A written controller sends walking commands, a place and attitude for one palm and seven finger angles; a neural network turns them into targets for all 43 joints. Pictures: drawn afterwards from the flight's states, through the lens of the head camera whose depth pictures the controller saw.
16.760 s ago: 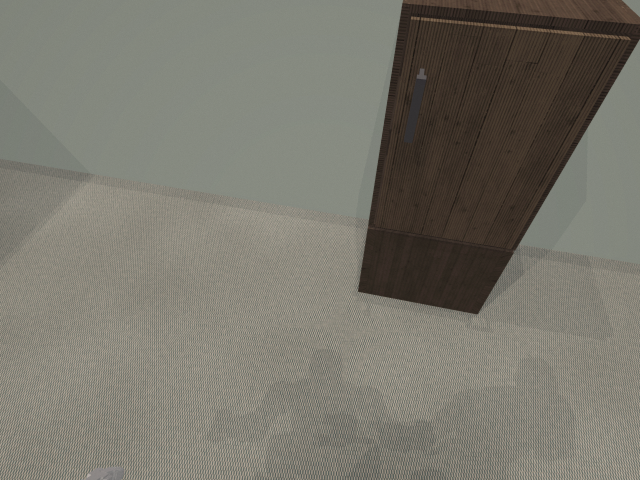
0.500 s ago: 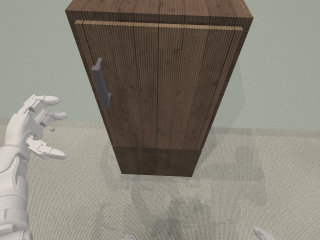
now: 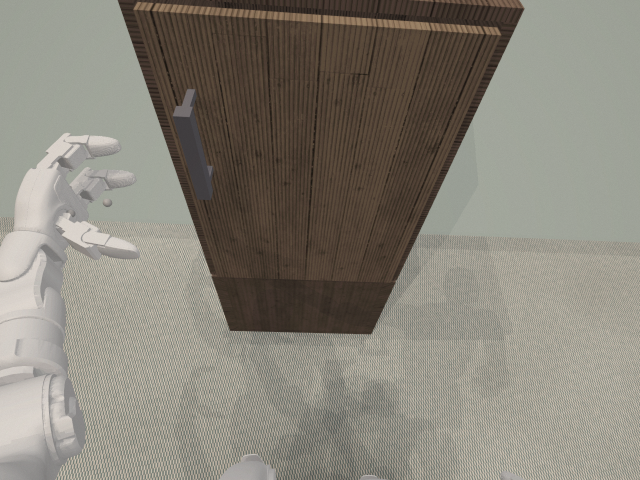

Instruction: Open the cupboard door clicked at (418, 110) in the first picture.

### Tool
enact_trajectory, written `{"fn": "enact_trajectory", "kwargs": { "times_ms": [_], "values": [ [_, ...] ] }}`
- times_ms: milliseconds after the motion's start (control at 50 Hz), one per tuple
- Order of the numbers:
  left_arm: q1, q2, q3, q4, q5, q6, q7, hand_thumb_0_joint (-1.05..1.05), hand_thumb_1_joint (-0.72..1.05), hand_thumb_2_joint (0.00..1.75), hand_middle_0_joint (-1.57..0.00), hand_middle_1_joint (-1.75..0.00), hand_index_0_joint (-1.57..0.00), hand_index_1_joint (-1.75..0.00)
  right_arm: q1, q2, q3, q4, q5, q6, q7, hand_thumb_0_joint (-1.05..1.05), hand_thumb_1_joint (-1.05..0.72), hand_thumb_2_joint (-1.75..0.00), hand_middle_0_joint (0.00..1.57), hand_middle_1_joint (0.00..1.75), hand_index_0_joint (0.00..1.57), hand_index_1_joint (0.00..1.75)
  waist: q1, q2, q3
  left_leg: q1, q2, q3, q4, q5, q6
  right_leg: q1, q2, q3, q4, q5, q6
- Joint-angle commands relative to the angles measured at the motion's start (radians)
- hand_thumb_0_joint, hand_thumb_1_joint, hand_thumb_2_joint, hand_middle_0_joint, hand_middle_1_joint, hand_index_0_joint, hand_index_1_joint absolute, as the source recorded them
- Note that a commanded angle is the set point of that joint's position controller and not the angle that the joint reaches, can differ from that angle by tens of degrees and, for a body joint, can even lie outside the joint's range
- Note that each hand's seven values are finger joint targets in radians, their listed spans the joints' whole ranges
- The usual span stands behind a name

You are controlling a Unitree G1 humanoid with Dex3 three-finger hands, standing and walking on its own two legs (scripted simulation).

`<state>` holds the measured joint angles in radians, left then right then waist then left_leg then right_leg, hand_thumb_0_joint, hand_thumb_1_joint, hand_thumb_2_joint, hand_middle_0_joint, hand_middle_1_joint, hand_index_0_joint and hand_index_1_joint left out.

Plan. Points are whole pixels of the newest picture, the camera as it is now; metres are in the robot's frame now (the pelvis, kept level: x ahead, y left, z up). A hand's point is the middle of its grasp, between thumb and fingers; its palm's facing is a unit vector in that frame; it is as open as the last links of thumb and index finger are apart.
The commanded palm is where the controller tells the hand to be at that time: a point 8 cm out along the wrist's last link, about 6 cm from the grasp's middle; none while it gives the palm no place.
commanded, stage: move the hooked fingers beside the handle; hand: left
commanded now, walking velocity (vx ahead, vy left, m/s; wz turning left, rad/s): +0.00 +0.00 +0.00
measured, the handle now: (198, 148) +0.54 +0.17 +0.08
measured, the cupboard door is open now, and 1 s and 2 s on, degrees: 0 0 0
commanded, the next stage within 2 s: slide the fingers in behind the handle in 1.28 s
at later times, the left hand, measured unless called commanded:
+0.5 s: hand (131, 166) +0.49 +0.25 +0.09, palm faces +0.00 -1.00 +0.01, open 14.0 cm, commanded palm +0.47 +0.29 +0.09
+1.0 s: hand (138, 169) +0.49 +0.24 +0.09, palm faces +0.00 -1.00 +0.00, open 14.0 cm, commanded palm +0.47 +0.28 +0.08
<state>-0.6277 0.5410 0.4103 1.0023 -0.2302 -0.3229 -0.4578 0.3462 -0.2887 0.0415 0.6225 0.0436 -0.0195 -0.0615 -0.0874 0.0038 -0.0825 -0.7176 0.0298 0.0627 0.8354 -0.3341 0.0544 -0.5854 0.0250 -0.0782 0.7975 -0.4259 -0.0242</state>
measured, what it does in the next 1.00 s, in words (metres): stands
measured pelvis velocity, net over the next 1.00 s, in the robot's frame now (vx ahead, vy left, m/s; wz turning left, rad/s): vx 0.01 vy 0.01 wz -0.02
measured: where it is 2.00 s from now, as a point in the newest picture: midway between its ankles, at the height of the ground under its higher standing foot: outside the picture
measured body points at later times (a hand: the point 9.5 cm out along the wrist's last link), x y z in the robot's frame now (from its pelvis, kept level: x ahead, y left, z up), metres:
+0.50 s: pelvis +0.00 +0.01 -0.01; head +0.10 +0.04 +0.43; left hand +0.48 +0.30 +0.09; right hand +0.00 -0.26 -0.11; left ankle +0.04 +0.08 -0.70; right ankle -0.02 -0.11 -0.70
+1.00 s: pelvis +0.01 +0.01 -0.01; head +0.10 +0.03 +0.43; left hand +0.48 +0.29 +0.09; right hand +0.02 -0.27 -0.12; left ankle +0.04 +0.08 -0.70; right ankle -0.02 -0.11 -0.70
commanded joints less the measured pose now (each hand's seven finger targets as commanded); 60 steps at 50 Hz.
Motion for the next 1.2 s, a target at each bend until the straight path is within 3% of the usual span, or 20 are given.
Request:
{"fn": "enact_trajectory", "kwargs": {
  "times_ms": [0,40,80,160,220,320,340,460,480,540,600,680,740,820,900,960,980,1060,1100,1180],
  "values": [
    [-0.433,0.298,0.049,-0.135,-0.003,-0.06,-0.001,0.0,-0.5,0.3,-0.3,-1.2,-0.3,-1.2,0.085,-0.183,-0.07,-0.078,-0.003,-0.015,-0.01,0.0,-0.9,-0.9,0.2,0.3,0.2,0.3,-0.015,0.086,-0.311,0.359,0.003,-0.123,-0.077,0.209,-0.013,-0.088,0.026,0.045,-0.098,0.224,0.002],
    [-0.493,0.276,0.02,-0.145,0.001,-0.065,0.005,0.0,-0.5,0.3,-0.3,-1.2,-0.3,-1.2,0.091,-0.181,-0.067,-0.079,-0.004,-0.01,-0.01,0.0,-0.9,-0.9,0.2,0.3,0.2,0.3,-0.025,0.114,-0.34,0.382,0.003,-0.124,-0.07,0.229,-0.013,-0.104,0.029,0.043,-0.088,0.23,0.001],
    [-0.526,0.303,0.035,-0.13,0.011,-0.071,0.017,0.0,-0.5,0.3,-0.3,-1.2,-0.3,-1.2,0.106,-0.187,-0.071,-0.068,-0.008,-0.004,-0.01,0.0,-0.9,-0.9,0.2,0.3,0.2,0.3,-0.031,0.115,-0.346,0.382,0.007,-0.134,-0.065,0.218,-0.016,-0.126,0.029,0.042,-0.085,0.208,0.001],
    [-0.541,0.31,0.048,-0.153,0.022,-0.095,0.035,0.0,-0.5,0.3,-0.3,-1.2,-0.3,-1.2,0.13,-0.186,-0.075,-0.063,-0.016,0.006,-0.002,0.0,-0.9,-0.9,0.2,0.3,0.2,0.3,-0.024,0.166,-0.438,0.458,0.014,-0.148,-0.048,0.302,-0.024,-0.138,0.035,0.037,-0.065,0.242,-0.003],
    [-0.551,0.306,0.045,-0.084,0.026,-0.08,0.043,0.0,-0.5,0.3,-0.3,-1.2,-0.3,-1.2,0.145,-0.19,-0.074,-0.053,-0.017,0.02,0.0,0.0,-0.9,-0.9,0.2,0.3,0.2,0.3,-0.038,0.108,-0.374,0.404,0.016,-0.148,-0.045,0.28,-0.019,-0.155,0.039,0.032,-0.068,0.226,-0.003],
    [-0.615,0.343,0.053,-0.049,0.049,-0.071,0.06,0.0,-0.5,0.3,-0.3,-1.2,-0.3,-1.2,0.166,-0.195,-0.07,-0.057,-0.021,0.037,0.003,0.0,-0.9,-0.9,0.2,0.3,0.2,0.3,-0.049,0.127,-0.361,0.365,0.014,-0.143,-0.036,0.265,-0.017,-0.168,0.04,0.034,-0.058,0.221,-0.002],
    [-0.615,0.368,0.071,-0.056,0.06,-0.078,0.064,0.0,-0.5,0.3,-0.3,-1.2,-0.3,-1.2,0.17,-0.196,-0.072,-0.059,-0.022,0.041,0.004,0.0,-0.9,-0.9,0.2,0.3,0.2,0.3,-0.038,0.149,-0.389,0.38,0.016,-0.144,-0.032,0.278,-0.022,-0.169,0.04,0.036,-0.052,0.225,-0.001],
    [-0.689,0.337,0.037,-0.009,0.067,-0.083,0.071,0.0,-0.5,0.3,-0.3,-1.2,-0.3,-1.2,0.193,-0.197,-0.071,-0.04,-0.026,0.053,0.008,0.0,-0.9,-0.9,0.2,0.3,0.2,0.3,-0.077,0.15,-0.398,0.384,0.022,-0.151,-0.012,0.265,-0.021,-0.216,0.045,0.036,-0.051,0.208,0.002],
    [-0.661,0.368,0.065,0.014,0.074,-0.076,0.072,0.0,-0.5,0.3,-0.3,-1.2,-0.3,-1.2,0.203,-0.202,-0.074,-0.041,-0.028,0.056,0.008,0.0,-0.9,-0.9,0.2,0.3,0.2,0.3,-0.063,0.136,-0.399,0.37,0.023,-0.151,-0.013,0.262,-0.021,-0.208,0.045,0.035,-0.047,0.207,0.001],
    [-0.63,0.344,0.048,-0.007,0.074,-0.071,0.066,0.0,-0.5,0.3,-0.3,-1.2,-0.3,-1.2,0.202,-0.195,-0.072,-0.059,-0.028,0.065,0.014,0.0,-0.9,-0.9,0.2,0.3,0.2,0.3,-0.054,0.163,-0.434,0.387,0.02,-0.141,-0.004,0.313,-0.021,-0.196,0.046,0.034,-0.037,0.246,0.002],
    [-0.602,0.372,0.076,-0.047,0.071,-0.076,0.068,0.0,-0.5,0.3,-0.3,-1.2,-0.3,-1.2,0.205,-0.195,-0.076,-0.071,-0.029,0.075,0.017,0.0,-0.9,-0.9,0.2,0.3,0.2,0.3,-0.038,0.156,-0.452,0.382,0.02,-0.137,0.001,0.337,-0.021,-0.17,0.049,0.035,-0.031,0.268,0.001],
    [-0.608,0.348,0.064,-0.076,0.059,-0.082,0.07,0.0,-0.5,0.3,-0.3,-1.2,-0.3,-1.2,0.196,-0.189,-0.077,-0.074,-0.024,0.083,0.019,0.0,-0.9,-0.9,0.2,0.3,0.2,0.3,-0.05,0.153,-0.431,0.385,0.022,-0.135,-0.001,0.319,-0.019,-0.179,0.054,0.035,-0.039,0.26,0.003],
    [-0.621,0.376,0.084,-0.094,0.06,-0.089,0.073,0.0,-0.5,0.3,-0.3,-1.2,-0.3,-1.2,0.195,-0.193,-0.078,-0.069,-0.023,0.083,0.014,0.0,-0.9,-0.9,0.2,0.3,0.2,0.3,-0.046,0.173,-0.441,0.393,0.02,-0.132,0.005,0.328,-0.019,-0.176,0.054,0.037,-0.035,0.271,0.002],
    [-0.651,0.323,0.038,-0.081,0.057,-0.09,0.076,0.0,-0.5,0.3,-0.3,-1.2,-0.3,-1.2,0.191,-0.187,-0.073,-0.06,-0.022,0.082,0.012,0.0,-0.9,-0.9,0.2,0.3,0.2,0.3,-0.066,0.176,-0.405,0.401,0.021,-0.144,0.002,0.311,-0.019,-0.208,0.055,0.033,-0.04,0.245,-0.002],
    [-0.629,0.312,0.031,-0.052,0.06,-0.08,0.076,0.0,-0.5,0.3,-0.3,-1.2,-0.3,-1.2,0.188,-0.187,-0.074,-0.056,-0.02,0.08,0.012,0.0,-0.9,-0.9,0.2,0.3,0.2,0.3,-0.063,0.146,-0.415,0.39,0.021,-0.143,0.004,0.302,-0.02,-0.198,0.052,0.034,-0.04,0.25,0.001],
    [-0.638,0.272,0.004,-0.054,0.057,-0.078,0.079,0.0,-0.5,0.3,-0.3,-1.2,-0.3,-1.2,0.181,-0.183,-0.073,-0.056,-0.022,0.078,0.015,0.0,-0.9,-0.9,0.2,0.3,0.2,0.3,-0.064,0.168,-0.418,0.407,0.019,-0.145,0.008,0.315,-0.021,-0.212,0.051,0.032,-0.038,0.252,0.0],
    [-0.638,0.305,0.028,-0.044,0.059,-0.075,0.084,0.0,-0.5,0.3,-0.3,-1.2,-0.3,-1.2,0.185,-0.187,-0.074,-0.053,-0.022,0.079,0.013,0.0,-0.9,-0.9,0.2,0.3,0.2,0.3,-0.064,0.137,-0.412,0.387,0.02,-0.143,0.009,0.307,-0.019,-0.199,0.05,0.035,-0.039,0.257,0.002],
    [-0.629,0.308,0.03,-0.068,0.062,-0.08,0.094,0.0,-0.5,0.3,-0.3,-1.2,-0.3,-1.2,0.174,-0.18,-0.069,-0.069,-0.022,0.08,0.017,0.0,-0.9,-0.9,0.2,0.3,0.2,0.3,-0.049,0.157,-0.436,0.373,0.012,-0.129,0.014,0.323,-0.018,-0.161,0.048,0.041,-0.03,0.289,0.004],
    [-0.61,0.346,0.06,-0.05,0.064,-0.08,0.098,0.0,-0.5,0.3,-0.3,-1.2,-0.3,-1.2,0.173,-0.185,-0.069,-0.073,-0.02,0.082,0.016,0.0,-0.9,-0.9,0.2,0.3,0.2,0.3,-0.046,0.115,-0.415,0.334,0.011,-0.124,0.012,0.293,-0.014,-0.139,0.048,0.044,-0.034,0.284,0.005],
    [-0.598,0.374,0.081,-0.079,0.061,-0.09,0.086,0.0,-0.5,0.3,-0.3,-1.2,-0.3,-1.2,0.167,-0.181,-0.069,-0.082,-0.017,0.083,0.014,0.0,-0.9,-0.9,0.2,0.3,0.2,0.3,-0.04,0.118,-0.445,0.313,0.004,-0.105,0.021,0.319,-0.007,-0.081,0.048,0.06,-0.032,0.348,0.01]
  ]
}}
